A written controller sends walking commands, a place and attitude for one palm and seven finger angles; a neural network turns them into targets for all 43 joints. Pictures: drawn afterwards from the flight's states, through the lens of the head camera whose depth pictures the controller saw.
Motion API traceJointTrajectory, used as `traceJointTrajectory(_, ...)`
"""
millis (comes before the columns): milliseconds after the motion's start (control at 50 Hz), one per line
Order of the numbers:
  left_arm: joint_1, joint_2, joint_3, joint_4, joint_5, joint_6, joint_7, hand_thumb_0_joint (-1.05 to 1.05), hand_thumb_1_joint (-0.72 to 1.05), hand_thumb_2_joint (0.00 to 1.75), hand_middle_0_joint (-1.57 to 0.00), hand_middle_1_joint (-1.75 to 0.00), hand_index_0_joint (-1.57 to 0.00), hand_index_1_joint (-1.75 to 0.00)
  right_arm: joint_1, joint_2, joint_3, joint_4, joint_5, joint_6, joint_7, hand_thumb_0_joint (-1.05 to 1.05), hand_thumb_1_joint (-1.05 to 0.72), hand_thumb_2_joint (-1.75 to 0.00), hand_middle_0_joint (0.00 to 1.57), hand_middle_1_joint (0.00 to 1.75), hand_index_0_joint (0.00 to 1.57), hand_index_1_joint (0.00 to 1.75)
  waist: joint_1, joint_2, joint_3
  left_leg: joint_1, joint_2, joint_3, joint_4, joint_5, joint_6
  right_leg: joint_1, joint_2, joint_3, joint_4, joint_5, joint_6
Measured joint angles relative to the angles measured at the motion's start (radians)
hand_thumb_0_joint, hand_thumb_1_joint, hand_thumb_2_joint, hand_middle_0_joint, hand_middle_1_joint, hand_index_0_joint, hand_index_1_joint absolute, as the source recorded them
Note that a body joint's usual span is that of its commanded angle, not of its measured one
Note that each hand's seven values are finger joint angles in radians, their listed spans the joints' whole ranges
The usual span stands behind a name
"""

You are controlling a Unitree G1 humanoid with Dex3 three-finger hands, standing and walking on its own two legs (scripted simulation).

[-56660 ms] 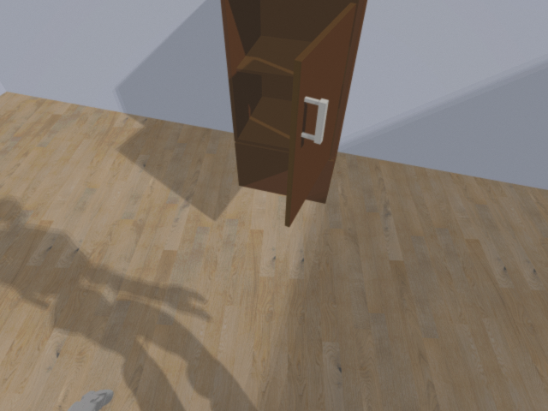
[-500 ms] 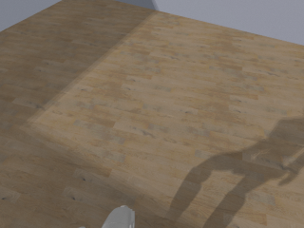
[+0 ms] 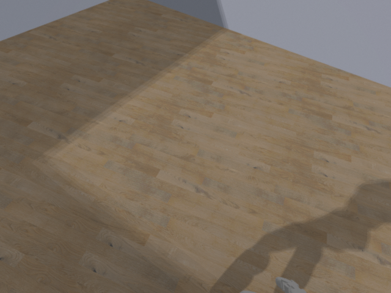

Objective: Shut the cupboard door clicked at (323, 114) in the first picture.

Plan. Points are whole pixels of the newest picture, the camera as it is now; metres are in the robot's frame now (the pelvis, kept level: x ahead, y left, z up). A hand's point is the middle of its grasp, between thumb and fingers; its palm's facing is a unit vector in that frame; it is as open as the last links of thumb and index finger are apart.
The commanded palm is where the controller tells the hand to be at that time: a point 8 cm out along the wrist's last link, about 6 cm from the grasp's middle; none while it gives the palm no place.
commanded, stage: turn to face it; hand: left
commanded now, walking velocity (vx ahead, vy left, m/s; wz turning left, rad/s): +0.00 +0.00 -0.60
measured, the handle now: out of the picture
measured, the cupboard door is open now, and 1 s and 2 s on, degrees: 30 30 30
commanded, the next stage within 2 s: none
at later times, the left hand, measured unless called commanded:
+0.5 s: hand (136, 290) +0.14 +0.15 -0.17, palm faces -0.25 -0.94 -0.22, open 7.4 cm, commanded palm none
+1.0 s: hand (158, 242) +0.25 +0.12 -0.16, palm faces -0.56 -0.80 -0.22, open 7.4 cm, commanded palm none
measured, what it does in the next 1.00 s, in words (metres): steps on the spot, turning right: right foot, then left foot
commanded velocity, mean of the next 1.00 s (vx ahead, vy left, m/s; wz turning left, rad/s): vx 0.00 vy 0.00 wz -0.60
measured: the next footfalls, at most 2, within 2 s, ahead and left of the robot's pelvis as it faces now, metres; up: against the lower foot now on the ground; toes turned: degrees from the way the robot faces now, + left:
right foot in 0.22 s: +0.02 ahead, -0.15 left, +0.00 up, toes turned -14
left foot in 0.60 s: +0.12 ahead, +0.09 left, +0.00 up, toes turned -19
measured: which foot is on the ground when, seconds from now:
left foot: down 0.00-0.22, up 0.24-0.58, down 0.60-1.00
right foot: up 0.00-0.20, down 0.22-0.60, up 0.62-1.00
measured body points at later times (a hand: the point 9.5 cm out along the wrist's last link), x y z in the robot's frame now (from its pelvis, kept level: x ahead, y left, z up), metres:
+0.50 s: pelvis +0.02 -0.02 +0.00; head +0.06 -0.03 +0.45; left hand +0.16 +0.20 -0.15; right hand +0.01 -0.30 -0.14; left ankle +0.06 +0.11 -0.69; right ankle -0.02 -0.14 -0.74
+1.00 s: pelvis +0.03 +0.02 +0.00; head +0.08 +0.00 +0.45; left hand +0.28 +0.16 -0.14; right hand -0.08 -0.21 -0.14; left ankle +0.09 +0.10 -0.74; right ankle -0.06 -0.09 -0.70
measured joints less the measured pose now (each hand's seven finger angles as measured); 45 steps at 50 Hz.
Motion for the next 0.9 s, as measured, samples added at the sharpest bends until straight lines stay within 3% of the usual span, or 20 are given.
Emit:
traceJointTrajectory(140, -0.019, -0.002, 0.018, -0.025, 0.005, 0.007, -0.016, 0.01, 0.91, 0.9, -0.2, -0.3, -0.19, -0.3, 0.045, -0.036, -0.045, 0.023, 0.0, 0.006, -0.003, -0.01, -0.91, -0.9, 0.21, 0.3, 0.2, 0.3, -0.026, 0.012, -0.002, 0.003, 0.049, 0.081, 0.025, -0.032, -0.025, 0.052, 0.022, -0.048, -0.147, 0.038, -0.004)
traceJointTrajectory(220, -0.023, 0.006, 0.019, -0.053, 0.008, -0.013, -0.02, 0.01, 0.91, 0.9, -0.2, -0.3, -0.2, -0.3, 0.088, -0.075, -0.068, 0.039, 0.006, 0.014, -0.003, 0.0, -0.91, -0.9, 0.21, 0.3, 0.2, 0.3, -0.032, 0.008, -0.014, -0.029, 0.08, 0.13, 0.126, -0.092, -0.053, 0.149, 0.036, -0.053, -0.357, 0.145, -0.031)
traceJointTrajectory(240, -0.03, 0.002, 0.018, -0.05, 0.011, -0.023, -0.016, 0.01, 0.91, 0.9, -0.2, -0.3, -0.2, -0.3, 0.093, -0.09, -0.076, 0.045, 0.009, 0.02, -0.003, 0.0, -0.91, -0.9, 0.21, 0.3, 0.2, 0.3, -0.031, 0.02, -0.015, -0.059, 0.084, 0.104, 0.191, -0.159, -0.074, 0.143, 0.048, -0.048, -0.353, 0.105, -0.043)
traceJointTrajectory(280, -0.042, -0.007, 0.009, -0.052, 0.009, -0.031, -0.009, 0.01, 0.91, 0.9, -0.2, -0.3, -0.2, -0.3, 0.1, -0.113, -0.087, 0.05, 0.01, 0.04, -0.007, 0.0, -0.91, -0.9, 0.21, 0.3, 0.2, 0.3, -0.036, 0.04, -0.007, -0.13, 0.053, -0.005, 0.368, -0.258, -0.101, 0.138, 0.066, -0.04, -0.341, 0.094, -0.059)
traceJointTrajectory(340, -0.039, -0.008, 0.005, -0.06, 0.003, -0.035, 0.004, 0.01, 0.91, 0.9, -0.2, -0.3, -0.2, -0.3, 0.102, -0.119, -0.088, 0.052, 0.009, 0.052, -0.009, 0.01, -0.91, -0.9, 0.2, 0.3, 0.19, 0.3, -0.04, 0.029, -0.002, -0.208, 0.008, -0.1, 0.563, -0.234, -0.131, 0.154, 0.078, -0.008, -0.39, 0.138, -0.063)
traceJointTrajectory(380, -0.038, -0.003, 0.004, -0.06, 0.0, -0.033, 0.007, 0.01, 0.91, 0.9, -0.2, -0.3, -0.2, -0.3, 0.101, -0.114, -0.085, 0.044, 0.01, 0.049, -0.005, 0.01, -0.91, -0.9, 0.2, 0.3, 0.19, 0.3, -0.046, 0.016, -0.002, -0.232, 0.001, -0.133, 0.596, -0.187, -0.145, 0.166, 0.086, 0.014, -0.428, 0.161, -0.064)
traceJointTrajectory(480, -0.045, 0.008, 0.0, -0.062, 0.002, -0.028, 0.001, 0.01, 0.91, 0.9, -0.2, -0.3, -0.2, -0.3, 0.099, -0.094, -0.076, 0.019, 0.012, 0.041, -0.001, 0.01, -0.91, -0.9, 0.2, 0.3, 0.19, 0.3, -0.051, -0.008, -0.008, -0.209, -0.001, -0.176, 0.478, -0.163, -0.161, 0.176, 0.097, 0.062, -0.465, 0.183, -0.052)
traceJointTrajectory(540, -0.054, 0.016, 0.002, -0.068, 0.005, -0.024, -0.004, 0.01, 0.91, 0.9, -0.2, -0.3, -0.2, -0.3, 0.092, -0.08, -0.068, 0.006, 0.016, 0.033, -0.003, 0.01, -0.91, -0.9, 0.2, 0.3, 0.19, 0.3, -0.042, -0.024, -0.009, -0.149, -0.012, -0.179, 0.321, -0.176, -0.159, 0.162, 0.098, 0.099, -0.445, 0.175, -0.037)
traceJointTrajectory(580, -0.058, 0.024, 0.006, -0.07, 0.002, -0.018, -0.005, 0.01, 0.91, 0.9, -0.2, -0.3, -0.2, -0.3, 0.088, -0.071, -0.06, -0.005, 0.02, 0.02, -0.005, 0.01, -0.9, -0.9, 0.2, 0.3, 0.19, 0.3, -0.037, -0.035, -0.01, -0.085, -0.024, -0.177, 0.164, -0.119, -0.154, 0.142, 0.1, 0.126, -0.41, 0.159, -0.019)
traceJointTrajectory(620, -0.066, 0.038, 0.014, -0.069, -0.007, -0.006, -0.007, 0.01, 0.91, 0.9, -0.2, -0.3, -0.2, -0.3, 0.087, -0.057, -0.05, -0.012, 0.016, 0.0, -0.007, 0.01, -0.9, -0.9, 0.2, 0.3, 0.2, 0.3, -0.037, -0.054, -0.011, -0.054, -0.03, -0.157, 0.086, -0.058, -0.099, 0.103, 0.102, 0.148, -0.329, 0.091, -0.011)
traceJointTrajectory(660, -0.077, 0.053, 0.02, -0.066, -0.008, 0.008, -0.009, 0.01, 0.91, 0.9, -0.2, -0.3, -0.2, -0.3, 0.088, -0.042, -0.033, -0.023, 0.007, -0.009, -0.007, 0.01, -0.9, -0.9, 0.2, 0.3, 0.2, 0.3, -0.033, -0.061, -0.003, -0.044, -0.016, -0.124, 0.096, -0.068, -0.064, 0.039, 0.11, 0.123, -0.142, -0.036, -0.011)
traceJointTrajectory(740, -0.099, 0.075, 0.033, -0.071, -0.003, 0.019, -0.026, 0.01, 0.91, 0.9, -0.2, -0.3, -0.2, -0.3, 0.111, -0.023, -0.016, -0.036, -0.004, -0.012, -0.013, 0.01, -0.9, -0.9, 0.21, 0.3, 0.2, 0.3, -0.04, -0.048, 0.008, 0.005, 0.019, -0.087, 0.027, -0.046, -0.054, -0.047, 0.096, 0.047, 0.126, -0.043, 0.009)
traceJointTrajectory(820, -0.116, 0.082, 0.038, -0.09, -0.004, 0.022, -0.038, 0.01, 0.91, 0.9, -0.2, -0.3, -0.2, -0.3, 0.127, -0.024, -0.017, -0.027, -0.003, -0.008, -0.015, 0.01, -0.9, -0.9, 0.21, 0.3, 0.2, 0.3, -0.039, -0.034, 0.015, 0.035, 0.043, -0.042, -0.027, -0.022, -0.052, -0.059, 0.061, 0.017, 0.143, 0.009, 0.024)
traceJointTrajectory(900, -0.131, 0.077, 0.037, -0.094, -0.002, 0.026, -0.042, 0.01, 0.91, 0.9, -0.19, -0.3, -0.19, -0.3, 0.14, -0.036, -0.029, -0.013, -0.002, -0.008, -0.011, 0.01, -0.9, -0.9, 0.21, 0.3, 0.2, 0.3, -0.048, -0.02, 0.018, 0.046, 0.063, 0.008, -0.032, -0.026, -0.056, -0.025, 0.035, 0.0, 0.035, 0.02, 0.026)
